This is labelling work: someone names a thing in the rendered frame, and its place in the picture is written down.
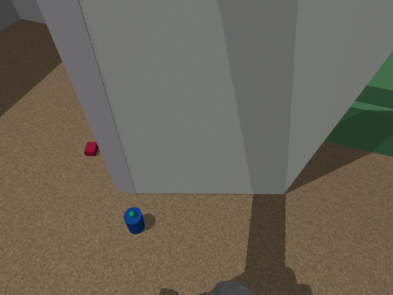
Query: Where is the sofa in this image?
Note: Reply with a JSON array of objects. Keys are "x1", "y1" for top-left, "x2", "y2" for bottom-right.
[{"x1": 325, "y1": 51, "x2": 393, "y2": 157}]

